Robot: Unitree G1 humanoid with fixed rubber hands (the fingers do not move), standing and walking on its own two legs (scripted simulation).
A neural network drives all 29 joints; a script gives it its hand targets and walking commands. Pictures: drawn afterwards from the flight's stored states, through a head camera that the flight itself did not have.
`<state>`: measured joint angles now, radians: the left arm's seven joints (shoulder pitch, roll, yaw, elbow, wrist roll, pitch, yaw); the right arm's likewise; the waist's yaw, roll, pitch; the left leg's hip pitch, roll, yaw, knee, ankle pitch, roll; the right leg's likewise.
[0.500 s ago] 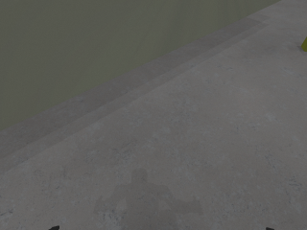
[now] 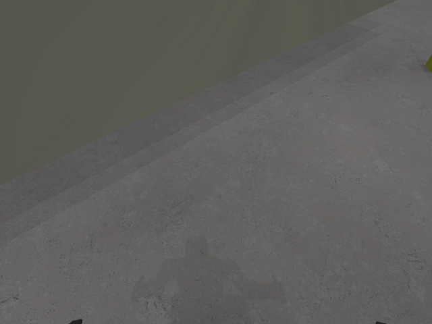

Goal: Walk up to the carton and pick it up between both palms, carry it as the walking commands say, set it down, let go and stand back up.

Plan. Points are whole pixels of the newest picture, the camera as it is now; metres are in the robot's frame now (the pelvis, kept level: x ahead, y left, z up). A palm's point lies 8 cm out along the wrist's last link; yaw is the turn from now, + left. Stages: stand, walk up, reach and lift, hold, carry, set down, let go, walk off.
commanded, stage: walk up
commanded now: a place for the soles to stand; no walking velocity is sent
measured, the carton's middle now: out of the picture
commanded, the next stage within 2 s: none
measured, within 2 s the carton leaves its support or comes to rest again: neither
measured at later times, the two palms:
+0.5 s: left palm (166, 219) +0.36 +0.15 -0.07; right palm out of the picture +0.16 -0.53 -0.08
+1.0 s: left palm (246, 114) +0.78 -0.06 -0.08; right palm out of the picture +0.28 -0.58 -0.04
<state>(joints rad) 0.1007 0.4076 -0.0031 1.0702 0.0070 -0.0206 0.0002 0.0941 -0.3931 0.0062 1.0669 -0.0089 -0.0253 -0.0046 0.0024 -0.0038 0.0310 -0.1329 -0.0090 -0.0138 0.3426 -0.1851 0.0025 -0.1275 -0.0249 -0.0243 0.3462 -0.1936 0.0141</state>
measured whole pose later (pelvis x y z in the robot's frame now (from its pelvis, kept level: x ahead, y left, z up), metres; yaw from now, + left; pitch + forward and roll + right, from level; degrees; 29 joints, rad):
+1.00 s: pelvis +0.44 -0.24 -0.01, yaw -34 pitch +0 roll +2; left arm 0.08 0.55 0.07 0.85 0.01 -0.06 -0.15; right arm 0.30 -0.53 -0.09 0.84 -0.01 -0.16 0.04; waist -0.06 -0.11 -0.01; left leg -0.12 0.05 0.28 0.39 -0.26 0.00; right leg -0.60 -0.08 0.06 0.98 -0.19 0.02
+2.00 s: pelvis +1.01 -0.67 -0.01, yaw -43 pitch +1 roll +1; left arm 0.02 0.50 0.08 0.85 0.00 -0.06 -0.15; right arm 0.40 -0.53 -0.08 0.87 -0.01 -0.13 0.06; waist -0.09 -0.03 0.01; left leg 0.04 0.07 0.23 0.31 -0.35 -0.05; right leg -0.54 -0.09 -0.08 0.53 -0.05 -0.03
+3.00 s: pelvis +1.40 -1.09 -0.02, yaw -42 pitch -1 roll +1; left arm 0.11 0.48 0.09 0.80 0.00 -0.09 -0.08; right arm 0.35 -0.50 -0.05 0.84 0.01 -0.09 0.03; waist -0.05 0.03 0.05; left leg -0.30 0.06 0.02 1.04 -0.40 0.03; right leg -0.36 -0.05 -0.08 0.55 -0.19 -0.03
